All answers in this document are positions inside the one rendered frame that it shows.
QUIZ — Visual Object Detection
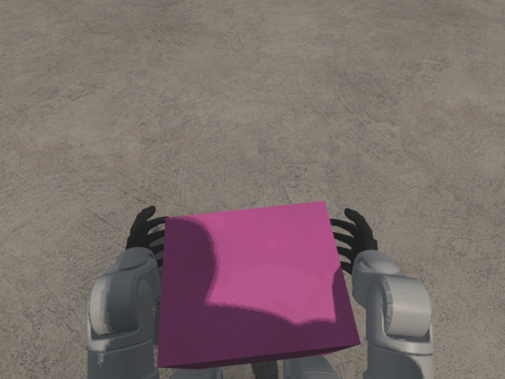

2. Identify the left robot forearm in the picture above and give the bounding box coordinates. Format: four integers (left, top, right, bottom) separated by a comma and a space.
87, 247, 162, 379

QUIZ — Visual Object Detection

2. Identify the robot right thigh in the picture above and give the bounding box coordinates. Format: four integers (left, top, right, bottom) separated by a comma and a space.
283, 355, 340, 379

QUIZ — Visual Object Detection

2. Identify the right robot forearm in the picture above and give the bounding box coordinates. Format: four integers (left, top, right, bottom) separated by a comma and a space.
352, 250, 435, 379

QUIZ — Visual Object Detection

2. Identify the carton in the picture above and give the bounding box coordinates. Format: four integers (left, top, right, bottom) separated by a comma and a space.
157, 201, 361, 370

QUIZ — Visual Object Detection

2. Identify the robot left hand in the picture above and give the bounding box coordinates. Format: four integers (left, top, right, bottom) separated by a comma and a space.
125, 205, 169, 267

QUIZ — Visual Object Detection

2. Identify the robot right hand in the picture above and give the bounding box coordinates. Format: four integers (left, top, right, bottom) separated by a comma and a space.
330, 208, 378, 275

